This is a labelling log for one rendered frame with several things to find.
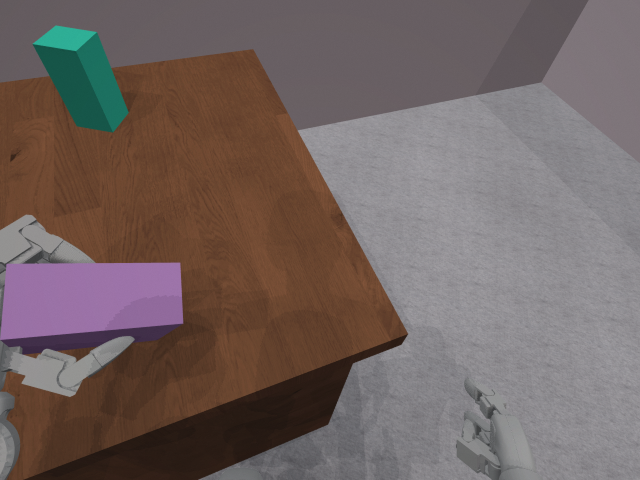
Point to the sponge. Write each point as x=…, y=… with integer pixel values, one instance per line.
x=64, y=306

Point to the robot left hand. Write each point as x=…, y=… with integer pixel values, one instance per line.
x=26, y=241

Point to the left robot forearm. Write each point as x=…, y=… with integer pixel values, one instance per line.
x=9, y=437

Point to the robot right hand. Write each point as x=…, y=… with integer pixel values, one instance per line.
x=500, y=446

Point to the table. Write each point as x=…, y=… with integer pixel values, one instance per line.
x=279, y=300

